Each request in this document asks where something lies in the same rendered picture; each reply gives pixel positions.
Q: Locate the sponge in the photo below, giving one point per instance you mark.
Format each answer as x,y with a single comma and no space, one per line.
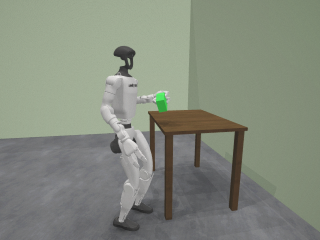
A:
161,102

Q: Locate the left robot forearm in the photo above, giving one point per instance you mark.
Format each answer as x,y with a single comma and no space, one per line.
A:
144,99

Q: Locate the table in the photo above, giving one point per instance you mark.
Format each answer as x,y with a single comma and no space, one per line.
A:
181,122

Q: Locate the robot left hand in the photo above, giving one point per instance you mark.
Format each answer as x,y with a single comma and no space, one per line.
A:
166,94

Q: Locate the right robot shin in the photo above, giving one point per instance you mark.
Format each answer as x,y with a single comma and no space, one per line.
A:
127,200

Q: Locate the robot right hand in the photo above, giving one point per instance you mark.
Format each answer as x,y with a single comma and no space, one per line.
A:
130,147

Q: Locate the left robot thigh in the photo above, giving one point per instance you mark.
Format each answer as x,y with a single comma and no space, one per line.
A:
147,169

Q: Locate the right robot upper arm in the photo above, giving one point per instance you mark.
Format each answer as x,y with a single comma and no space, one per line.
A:
112,83

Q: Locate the right robot forearm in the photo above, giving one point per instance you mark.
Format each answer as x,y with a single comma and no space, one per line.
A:
112,120

